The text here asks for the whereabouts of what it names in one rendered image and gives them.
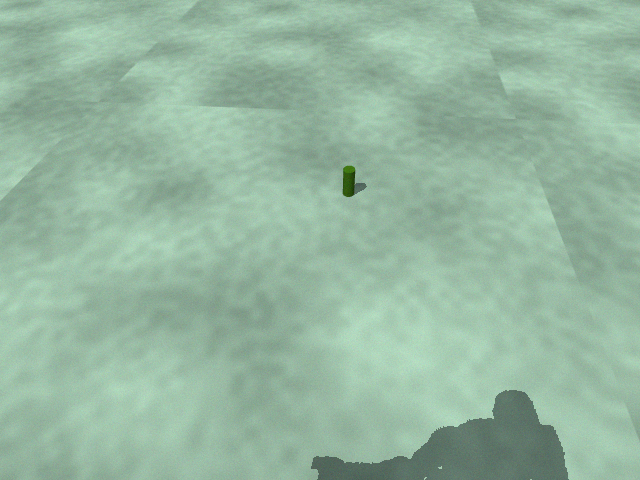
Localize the can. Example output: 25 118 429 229
343 166 355 197

